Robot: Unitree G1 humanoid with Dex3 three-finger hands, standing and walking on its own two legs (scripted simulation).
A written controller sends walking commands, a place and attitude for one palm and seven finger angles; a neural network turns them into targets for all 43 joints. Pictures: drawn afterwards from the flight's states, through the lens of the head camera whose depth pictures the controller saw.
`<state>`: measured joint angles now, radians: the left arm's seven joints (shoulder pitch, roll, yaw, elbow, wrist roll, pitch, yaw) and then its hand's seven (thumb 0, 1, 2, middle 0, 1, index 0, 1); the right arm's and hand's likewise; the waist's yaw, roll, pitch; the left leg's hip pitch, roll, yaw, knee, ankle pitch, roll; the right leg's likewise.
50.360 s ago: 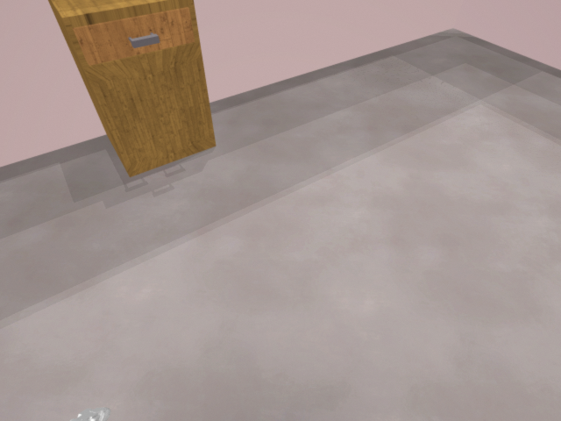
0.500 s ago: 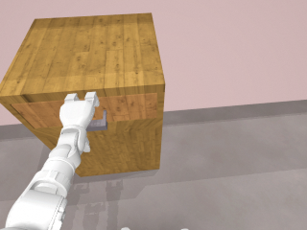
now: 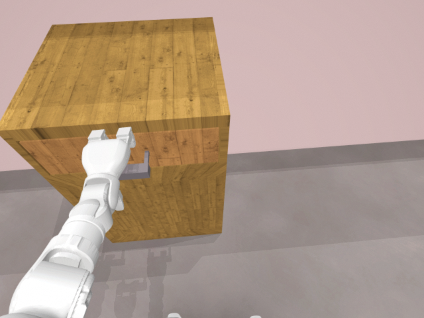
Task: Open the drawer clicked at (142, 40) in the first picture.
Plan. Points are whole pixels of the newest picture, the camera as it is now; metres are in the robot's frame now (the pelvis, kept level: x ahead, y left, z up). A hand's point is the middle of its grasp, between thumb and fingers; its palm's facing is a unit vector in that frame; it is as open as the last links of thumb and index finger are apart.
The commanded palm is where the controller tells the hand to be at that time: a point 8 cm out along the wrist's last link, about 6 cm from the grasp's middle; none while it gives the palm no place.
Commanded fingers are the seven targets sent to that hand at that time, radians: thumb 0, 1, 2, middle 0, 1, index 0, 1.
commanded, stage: lower the fingers behind the handle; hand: left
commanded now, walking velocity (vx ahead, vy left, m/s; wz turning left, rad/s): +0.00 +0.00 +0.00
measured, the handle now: (127, 164) +0.48 +0.21 -0.06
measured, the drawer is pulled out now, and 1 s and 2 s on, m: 0.00 0.00 0.00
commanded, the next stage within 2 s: close the thumb around the handle in 1.48 s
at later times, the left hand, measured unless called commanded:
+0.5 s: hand (120, 179) +0.42 +0.22 -0.04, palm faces -0.07 -0.02 -1.00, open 13.8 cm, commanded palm +0.40 +0.21 +0.01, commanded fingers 0.00 -0.50 0.30 -0.30 -1.20 -0.30 -1.20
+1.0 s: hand (127, 184) +0.43 +0.21 -0.07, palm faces -0.07 -0.02 -1.00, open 13.8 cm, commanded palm +0.40 +0.20 -0.02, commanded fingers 0.00 -0.50 0.30 -0.30 -1.20 -0.30 -1.20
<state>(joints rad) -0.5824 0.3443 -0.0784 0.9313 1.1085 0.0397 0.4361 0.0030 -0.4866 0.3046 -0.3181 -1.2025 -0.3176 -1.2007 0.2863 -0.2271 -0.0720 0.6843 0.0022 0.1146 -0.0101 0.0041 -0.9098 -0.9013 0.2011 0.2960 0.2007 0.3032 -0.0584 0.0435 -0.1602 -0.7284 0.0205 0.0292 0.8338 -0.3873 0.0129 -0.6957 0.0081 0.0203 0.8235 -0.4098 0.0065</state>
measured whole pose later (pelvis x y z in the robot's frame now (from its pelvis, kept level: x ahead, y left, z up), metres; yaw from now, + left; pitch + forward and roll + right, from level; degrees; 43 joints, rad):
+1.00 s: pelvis -0.01 +0.00 -0.04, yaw +0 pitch +23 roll -1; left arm -0.67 0.35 -0.06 1.07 1.14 0.03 0.51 0.00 -0.49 0.30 -0.30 -1.22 -0.32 -1.20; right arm 0.28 -0.22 -0.07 0.71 -0.03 0.10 -0.01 0.00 -0.91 -0.90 0.20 0.30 0.20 0.30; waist -0.10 0.04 -0.20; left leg -1.00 0.03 0.02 1.05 -0.45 0.02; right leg -0.96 0.02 0.01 1.03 -0.47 0.01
